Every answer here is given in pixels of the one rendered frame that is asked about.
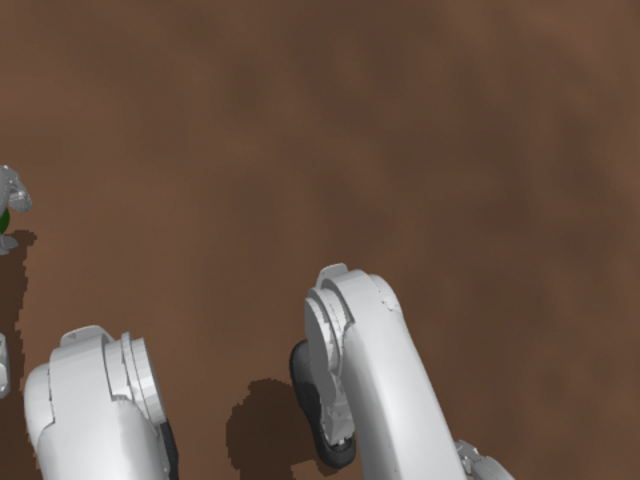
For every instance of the right robot foot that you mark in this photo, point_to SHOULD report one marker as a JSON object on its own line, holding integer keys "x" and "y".
{"x": 336, "y": 456}

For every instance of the ball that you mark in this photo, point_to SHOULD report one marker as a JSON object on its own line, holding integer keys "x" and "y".
{"x": 4, "y": 221}

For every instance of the left robot foot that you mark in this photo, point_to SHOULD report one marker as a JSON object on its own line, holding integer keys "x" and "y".
{"x": 171, "y": 449}

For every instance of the left robot hand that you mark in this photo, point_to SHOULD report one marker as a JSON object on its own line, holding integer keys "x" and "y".
{"x": 14, "y": 193}

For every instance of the right robot hand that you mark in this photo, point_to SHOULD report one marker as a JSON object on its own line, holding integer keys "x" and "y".
{"x": 482, "y": 468}

